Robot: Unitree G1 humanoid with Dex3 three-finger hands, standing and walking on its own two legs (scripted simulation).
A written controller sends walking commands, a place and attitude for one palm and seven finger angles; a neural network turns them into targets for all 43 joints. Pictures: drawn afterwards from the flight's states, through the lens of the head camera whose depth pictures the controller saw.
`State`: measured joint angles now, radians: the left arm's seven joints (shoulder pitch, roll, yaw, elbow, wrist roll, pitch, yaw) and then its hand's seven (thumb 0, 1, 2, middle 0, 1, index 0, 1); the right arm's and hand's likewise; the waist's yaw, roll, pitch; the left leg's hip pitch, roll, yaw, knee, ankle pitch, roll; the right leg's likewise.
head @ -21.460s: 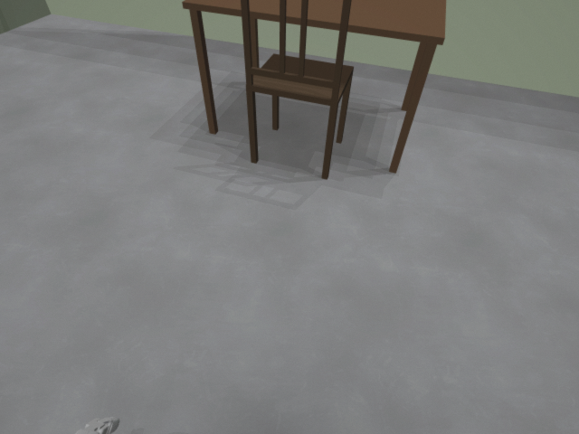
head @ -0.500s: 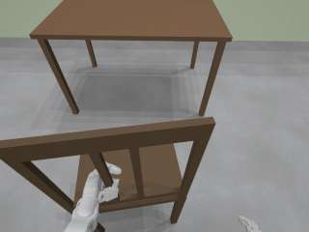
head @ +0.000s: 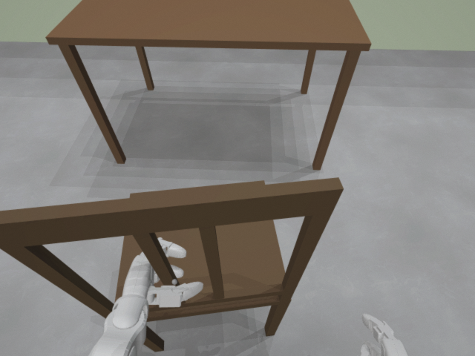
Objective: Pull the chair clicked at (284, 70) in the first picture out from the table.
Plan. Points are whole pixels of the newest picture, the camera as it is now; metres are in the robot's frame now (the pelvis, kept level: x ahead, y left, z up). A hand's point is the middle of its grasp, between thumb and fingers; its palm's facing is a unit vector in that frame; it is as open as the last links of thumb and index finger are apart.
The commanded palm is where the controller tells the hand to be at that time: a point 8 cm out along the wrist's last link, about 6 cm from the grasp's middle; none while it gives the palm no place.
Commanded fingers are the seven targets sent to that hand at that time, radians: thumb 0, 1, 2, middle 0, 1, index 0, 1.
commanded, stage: open the thumb and straighten the fingers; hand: left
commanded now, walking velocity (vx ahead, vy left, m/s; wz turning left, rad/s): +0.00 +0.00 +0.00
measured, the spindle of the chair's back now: (165, 273) +0.27 +0.14 -0.04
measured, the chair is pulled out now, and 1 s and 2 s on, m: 0.70 0.70 0.70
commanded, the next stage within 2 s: draw the fingers out of the gap in 0.46 s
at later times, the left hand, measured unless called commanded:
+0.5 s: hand (167, 278) +0.26 +0.14 -0.06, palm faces +0.02 -0.99 -0.16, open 17.2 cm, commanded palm +0.24 +0.19 -0.04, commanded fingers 0.00 -0.55 0.20 0.00 0.00 0.00 0.00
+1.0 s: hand (159, 327) +0.18 +0.14 -0.06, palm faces +0.02 -0.99 -0.16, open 17.5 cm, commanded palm +0.16 +0.19 -0.04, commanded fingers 0.00 -0.55 0.20 0.00 0.00 0.00 0.00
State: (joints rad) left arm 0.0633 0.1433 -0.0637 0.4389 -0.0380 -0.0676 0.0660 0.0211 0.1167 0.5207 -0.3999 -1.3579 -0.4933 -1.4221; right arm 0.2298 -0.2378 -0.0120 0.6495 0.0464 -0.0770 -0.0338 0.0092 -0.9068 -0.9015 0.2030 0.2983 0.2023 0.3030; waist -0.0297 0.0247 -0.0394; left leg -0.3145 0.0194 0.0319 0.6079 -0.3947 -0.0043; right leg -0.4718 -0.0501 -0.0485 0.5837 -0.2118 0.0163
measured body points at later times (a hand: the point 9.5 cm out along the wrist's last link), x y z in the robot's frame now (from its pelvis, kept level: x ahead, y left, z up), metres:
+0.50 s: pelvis +0.02 -0.01 -0.02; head +0.06 -0.02 +0.43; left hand +0.26 +0.19 -0.04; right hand +0.18 -0.26 -0.12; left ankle -0.05 +0.12 -0.73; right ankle +0.05 -0.13 -0.73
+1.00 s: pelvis +0.01 +0.00 -0.03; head +0.05 -0.01 +0.42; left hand +0.18 +0.20 -0.04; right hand +0.19 -0.23 -0.11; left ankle -0.05 +0.12 -0.73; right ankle +0.05 -0.13 -0.73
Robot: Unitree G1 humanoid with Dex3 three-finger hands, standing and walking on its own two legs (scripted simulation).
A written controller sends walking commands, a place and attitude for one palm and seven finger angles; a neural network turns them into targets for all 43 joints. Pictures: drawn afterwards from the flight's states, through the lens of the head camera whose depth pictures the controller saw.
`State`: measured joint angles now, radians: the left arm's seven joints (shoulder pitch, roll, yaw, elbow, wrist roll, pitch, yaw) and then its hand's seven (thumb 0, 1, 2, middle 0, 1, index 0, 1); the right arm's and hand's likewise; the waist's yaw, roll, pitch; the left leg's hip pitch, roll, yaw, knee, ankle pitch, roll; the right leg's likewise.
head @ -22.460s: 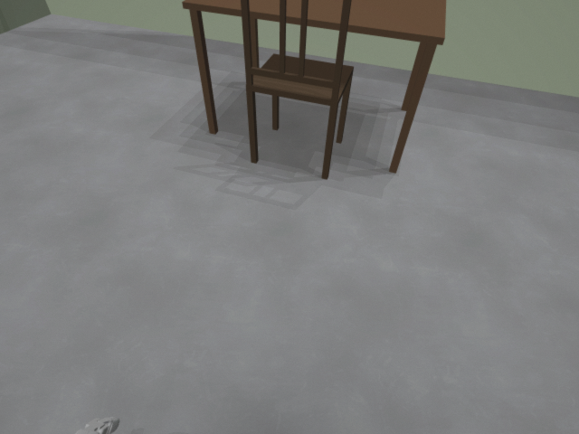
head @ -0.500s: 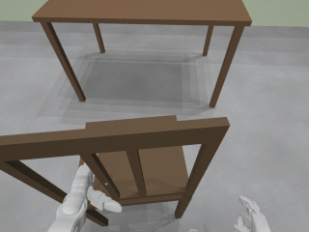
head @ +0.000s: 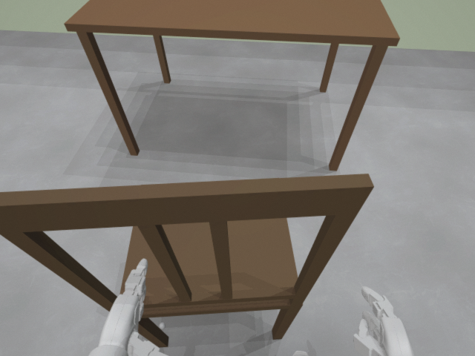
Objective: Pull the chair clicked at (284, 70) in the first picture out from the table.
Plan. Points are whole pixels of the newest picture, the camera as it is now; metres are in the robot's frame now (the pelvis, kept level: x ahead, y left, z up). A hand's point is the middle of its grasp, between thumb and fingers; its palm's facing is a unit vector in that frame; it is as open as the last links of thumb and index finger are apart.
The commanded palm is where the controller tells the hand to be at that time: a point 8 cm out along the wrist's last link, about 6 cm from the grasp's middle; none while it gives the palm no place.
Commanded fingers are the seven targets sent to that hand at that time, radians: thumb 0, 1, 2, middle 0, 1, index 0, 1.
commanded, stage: draw the fingers out of the gap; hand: left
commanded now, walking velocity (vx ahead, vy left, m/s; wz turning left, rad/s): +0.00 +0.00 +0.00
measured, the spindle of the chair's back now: (172, 268) +0.27 +0.13 -0.01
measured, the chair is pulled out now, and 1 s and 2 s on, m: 0.70 0.70 0.69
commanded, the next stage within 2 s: draw the hand back to the body in 0.32 s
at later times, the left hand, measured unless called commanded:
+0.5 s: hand out of the picture +0.13 +0.13 -0.01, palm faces +0.02 -1.00 -0.09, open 17.5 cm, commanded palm +0.10 +0.19 +0.01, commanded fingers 0.00 -0.55 0.20 0.00 0.00 0.00 0.00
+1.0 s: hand (89, 330) +0.15 +0.19 +0.09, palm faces +0.10 -0.97 -0.23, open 17.1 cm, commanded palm +0.12 +0.24 +0.11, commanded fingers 0.00 -0.22 0.36 -0.05 -0.07 -0.05 -0.07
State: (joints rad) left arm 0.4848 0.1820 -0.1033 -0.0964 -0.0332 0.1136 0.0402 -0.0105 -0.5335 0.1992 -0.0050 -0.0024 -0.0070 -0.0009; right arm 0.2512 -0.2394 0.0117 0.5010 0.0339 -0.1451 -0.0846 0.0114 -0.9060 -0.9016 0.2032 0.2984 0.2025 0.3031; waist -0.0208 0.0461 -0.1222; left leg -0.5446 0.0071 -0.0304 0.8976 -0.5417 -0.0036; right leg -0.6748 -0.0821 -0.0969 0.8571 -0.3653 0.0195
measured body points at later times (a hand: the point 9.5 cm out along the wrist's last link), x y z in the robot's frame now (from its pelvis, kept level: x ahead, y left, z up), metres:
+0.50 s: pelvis +0.00 +0.00 -0.02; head +0.03 -0.01 +0.43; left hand +0.12 +0.18 +0.00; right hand +0.18 -0.24 -0.08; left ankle -0.06 +0.12 -0.69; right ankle +0.03 -0.14 -0.69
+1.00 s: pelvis -0.01 -0.01 -0.01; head +0.01 -0.02 +0.44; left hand +0.14 +0.24 +0.11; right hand +0.18 -0.24 -0.08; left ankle -0.06 +0.12 -0.69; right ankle +0.03 -0.14 -0.69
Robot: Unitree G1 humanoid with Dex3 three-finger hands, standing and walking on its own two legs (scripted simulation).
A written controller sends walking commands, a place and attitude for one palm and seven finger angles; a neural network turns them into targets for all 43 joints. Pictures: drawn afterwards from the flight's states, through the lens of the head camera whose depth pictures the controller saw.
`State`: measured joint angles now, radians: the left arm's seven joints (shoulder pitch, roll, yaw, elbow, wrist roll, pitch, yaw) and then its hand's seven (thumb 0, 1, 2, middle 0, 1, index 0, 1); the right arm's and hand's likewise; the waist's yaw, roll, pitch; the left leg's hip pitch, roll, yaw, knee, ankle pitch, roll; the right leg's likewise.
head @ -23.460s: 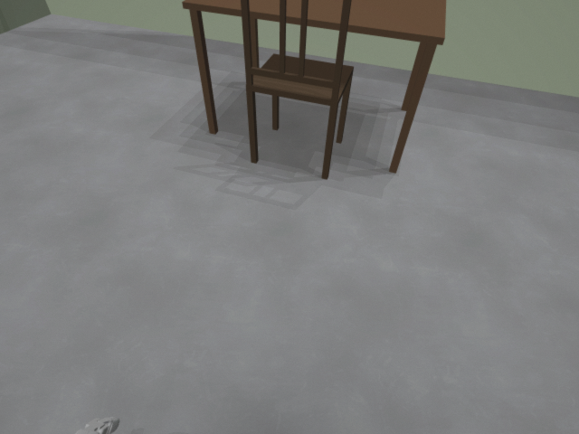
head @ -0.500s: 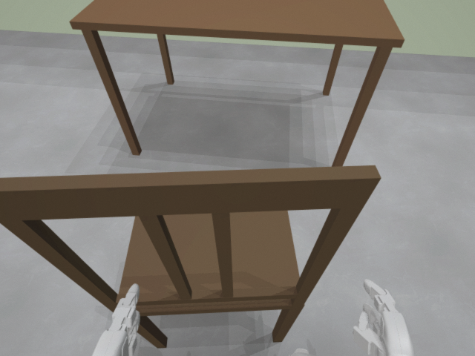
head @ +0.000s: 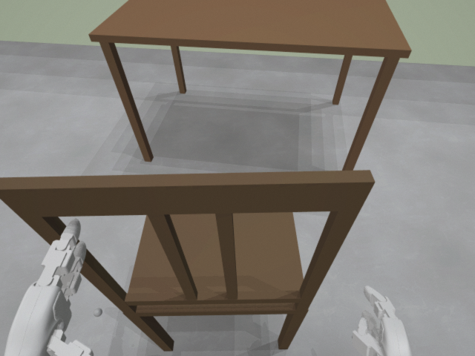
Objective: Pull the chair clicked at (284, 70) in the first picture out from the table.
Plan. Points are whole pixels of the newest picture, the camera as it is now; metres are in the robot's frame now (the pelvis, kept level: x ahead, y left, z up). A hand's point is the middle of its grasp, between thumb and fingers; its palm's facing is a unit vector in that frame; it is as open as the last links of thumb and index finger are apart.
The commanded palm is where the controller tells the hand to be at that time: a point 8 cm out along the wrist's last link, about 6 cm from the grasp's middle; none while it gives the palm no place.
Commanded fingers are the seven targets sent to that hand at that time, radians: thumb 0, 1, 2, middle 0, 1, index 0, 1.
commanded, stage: draw the hand back to the body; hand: left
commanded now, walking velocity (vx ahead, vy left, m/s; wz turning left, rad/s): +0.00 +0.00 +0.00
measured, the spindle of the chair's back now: (179, 263) +0.28 +0.13 -0.01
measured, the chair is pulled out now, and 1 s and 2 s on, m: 0.70 0.69 0.71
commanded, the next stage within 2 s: step back with the hand held close in 1.02 s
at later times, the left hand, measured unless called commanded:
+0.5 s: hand (59, 285) +0.18 +0.24 +0.13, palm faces +0.29 -0.82 -0.49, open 10.6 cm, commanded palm +0.15 +0.28 +0.20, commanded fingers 0.00 0.68 0.80 -0.17 -0.25 -0.17 -0.25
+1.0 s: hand (44, 280) +0.18 +0.26 +0.13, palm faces +0.30 -0.79 -0.53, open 6.4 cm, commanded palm +0.16 +0.30 +0.23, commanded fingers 0.00 0.90 0.90 -0.20 -0.30 -0.20 -0.30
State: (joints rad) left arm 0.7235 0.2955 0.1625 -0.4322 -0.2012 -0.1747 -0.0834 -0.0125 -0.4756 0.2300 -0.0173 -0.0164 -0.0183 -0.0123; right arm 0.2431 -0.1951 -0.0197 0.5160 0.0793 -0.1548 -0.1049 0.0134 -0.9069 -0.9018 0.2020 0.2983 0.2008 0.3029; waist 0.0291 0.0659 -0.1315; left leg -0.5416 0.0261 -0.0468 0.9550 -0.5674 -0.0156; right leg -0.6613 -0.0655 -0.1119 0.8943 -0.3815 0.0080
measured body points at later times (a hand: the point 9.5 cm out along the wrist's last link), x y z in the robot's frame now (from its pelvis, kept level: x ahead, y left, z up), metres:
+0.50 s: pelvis +0.02 -0.01 +0.05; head +0.02 -0.04 +0.49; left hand +0.16 +0.28 +0.16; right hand +0.21 -0.23 -0.04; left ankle -0.05 +0.13 -0.69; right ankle +0.04 -0.13 -0.69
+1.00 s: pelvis +0.02 +0.00 +0.05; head +0.02 -0.03 +0.50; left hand +0.16 +0.30 +0.17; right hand +0.22 -0.21 -0.04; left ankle -0.05 +0.13 -0.69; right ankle +0.04 -0.13 -0.69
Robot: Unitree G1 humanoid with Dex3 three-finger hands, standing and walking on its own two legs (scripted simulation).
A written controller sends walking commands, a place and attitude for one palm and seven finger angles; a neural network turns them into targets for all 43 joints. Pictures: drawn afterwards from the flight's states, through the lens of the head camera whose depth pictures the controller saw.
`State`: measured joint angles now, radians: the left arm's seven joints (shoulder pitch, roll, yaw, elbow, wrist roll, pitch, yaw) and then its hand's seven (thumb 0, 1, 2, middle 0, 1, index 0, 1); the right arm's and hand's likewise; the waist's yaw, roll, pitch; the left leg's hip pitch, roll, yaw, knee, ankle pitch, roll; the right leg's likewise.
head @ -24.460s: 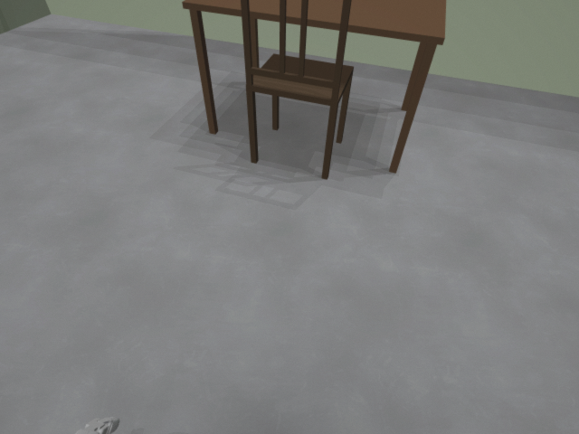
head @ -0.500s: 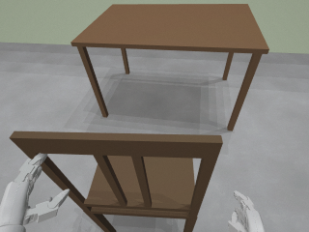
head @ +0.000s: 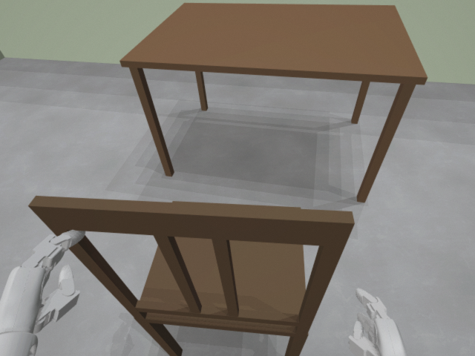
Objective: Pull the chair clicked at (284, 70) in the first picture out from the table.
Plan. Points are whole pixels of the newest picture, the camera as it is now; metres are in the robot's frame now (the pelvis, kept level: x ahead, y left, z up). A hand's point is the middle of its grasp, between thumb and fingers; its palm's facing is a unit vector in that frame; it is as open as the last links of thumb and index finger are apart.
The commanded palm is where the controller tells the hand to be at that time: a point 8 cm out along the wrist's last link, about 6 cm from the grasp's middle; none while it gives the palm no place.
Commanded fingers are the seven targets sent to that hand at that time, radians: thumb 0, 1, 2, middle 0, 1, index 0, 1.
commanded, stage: draw the hand back to the body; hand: left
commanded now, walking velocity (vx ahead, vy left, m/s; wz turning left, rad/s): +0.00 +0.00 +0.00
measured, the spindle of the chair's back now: (183, 278) +0.26 +0.16 -0.05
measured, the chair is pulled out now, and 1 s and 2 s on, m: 0.69 0.71 0.71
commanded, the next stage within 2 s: step back with the hand held close in 0.02 s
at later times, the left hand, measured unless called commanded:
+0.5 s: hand (69, 311) +0.14 +0.26 +0.09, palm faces +0.16 -0.80 -0.58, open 6.7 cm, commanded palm +0.10 +0.30 +0.18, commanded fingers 0.00 0.90 0.90 -0.20 -0.30 -0.20 -0.30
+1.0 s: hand (6, 342) +0.09 +0.27 +0.13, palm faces +0.40 -0.79 -0.47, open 7.4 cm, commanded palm +0.02 +0.31 +0.18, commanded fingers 0.00 0.90 0.90 -0.20 -0.30 -0.20 -0.30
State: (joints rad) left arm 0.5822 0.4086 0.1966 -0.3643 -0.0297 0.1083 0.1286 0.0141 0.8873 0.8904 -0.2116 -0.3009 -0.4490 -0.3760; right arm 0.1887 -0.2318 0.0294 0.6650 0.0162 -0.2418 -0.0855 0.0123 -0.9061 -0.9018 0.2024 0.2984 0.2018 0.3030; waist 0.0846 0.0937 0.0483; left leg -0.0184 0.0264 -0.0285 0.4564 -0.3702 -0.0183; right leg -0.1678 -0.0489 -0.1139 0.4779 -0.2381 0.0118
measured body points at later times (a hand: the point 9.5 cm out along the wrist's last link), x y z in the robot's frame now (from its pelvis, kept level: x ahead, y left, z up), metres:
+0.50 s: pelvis -0.05 +0.00 +0.00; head +0.02 +0.00 +0.44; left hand +0.13 +0.30 +0.12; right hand +0.14 -0.24 -0.09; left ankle -0.07 +0.13 -0.74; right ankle +0.01 -0.13 -0.74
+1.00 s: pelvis -0.13 +0.02 -0.01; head -0.12 +0.01 +0.44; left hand +0.06 +0.31 +0.16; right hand +0.02 -0.24 -0.09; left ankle -0.07 +0.13 -0.74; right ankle +0.00 -0.13 -0.72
